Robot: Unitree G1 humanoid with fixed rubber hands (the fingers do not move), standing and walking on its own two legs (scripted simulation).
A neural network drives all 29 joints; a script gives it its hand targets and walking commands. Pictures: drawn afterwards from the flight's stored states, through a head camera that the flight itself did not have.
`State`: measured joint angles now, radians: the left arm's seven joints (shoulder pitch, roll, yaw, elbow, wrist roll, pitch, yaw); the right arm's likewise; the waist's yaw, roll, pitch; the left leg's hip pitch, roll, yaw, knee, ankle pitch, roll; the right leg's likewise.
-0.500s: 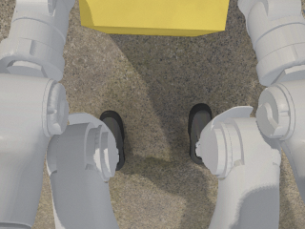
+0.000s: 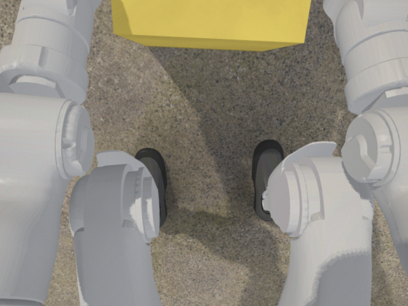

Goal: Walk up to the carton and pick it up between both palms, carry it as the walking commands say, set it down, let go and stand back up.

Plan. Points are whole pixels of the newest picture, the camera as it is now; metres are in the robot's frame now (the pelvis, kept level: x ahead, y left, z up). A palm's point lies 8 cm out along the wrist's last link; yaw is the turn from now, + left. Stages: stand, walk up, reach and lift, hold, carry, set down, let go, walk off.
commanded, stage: reach and lift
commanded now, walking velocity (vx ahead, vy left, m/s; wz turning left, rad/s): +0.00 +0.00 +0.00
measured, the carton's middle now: out of the picture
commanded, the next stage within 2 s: none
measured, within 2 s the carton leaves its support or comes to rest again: leaves its support in 0.44 s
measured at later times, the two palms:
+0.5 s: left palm out of the picture +0.57 +0.16 -0.18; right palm out of the picture +0.56 -0.17 -0.17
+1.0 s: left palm out of the picture +0.58 +0.15 -0.11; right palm out of the picture +0.56 -0.17 -0.11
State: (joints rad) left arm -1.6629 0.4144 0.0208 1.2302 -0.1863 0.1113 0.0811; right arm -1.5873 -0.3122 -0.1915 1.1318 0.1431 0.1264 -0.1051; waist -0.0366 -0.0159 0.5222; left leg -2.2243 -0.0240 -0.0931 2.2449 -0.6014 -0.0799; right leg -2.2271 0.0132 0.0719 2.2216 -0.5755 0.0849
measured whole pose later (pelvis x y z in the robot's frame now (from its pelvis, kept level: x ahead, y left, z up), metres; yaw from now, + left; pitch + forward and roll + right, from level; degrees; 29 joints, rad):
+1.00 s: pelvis -0.01 +0.00 +0.05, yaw +0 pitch +32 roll -1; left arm -1.59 0.35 0.16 0.91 -0.04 0.34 0.11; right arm -1.51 -0.25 -0.34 0.80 0.06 0.33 -0.15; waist -0.03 -0.02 0.53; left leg -2.07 -0.05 -0.10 2.10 -0.59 -0.09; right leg -2.08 0.05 0.09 2.08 -0.56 0.10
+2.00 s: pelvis -0.04 +0.00 +0.14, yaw +0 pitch +26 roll +1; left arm -1.49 0.28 0.32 0.74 0.10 0.47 0.05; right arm -1.44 -0.14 -0.43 0.61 -0.07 0.48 -0.14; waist -0.03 -0.02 0.52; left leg -1.76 -0.08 -0.10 1.77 -0.46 -0.09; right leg -1.78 0.07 0.11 1.76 -0.44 0.10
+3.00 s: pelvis -0.04 +0.00 +0.24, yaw +0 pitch +16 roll +1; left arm -1.25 0.19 0.31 0.67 0.07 0.47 0.07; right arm -1.20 -0.08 -0.42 0.52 -0.07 0.50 -0.13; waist -0.01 -0.01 0.52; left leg -1.31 -0.09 -0.12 1.42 -0.39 -0.09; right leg -1.33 0.09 0.14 1.42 -0.36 0.09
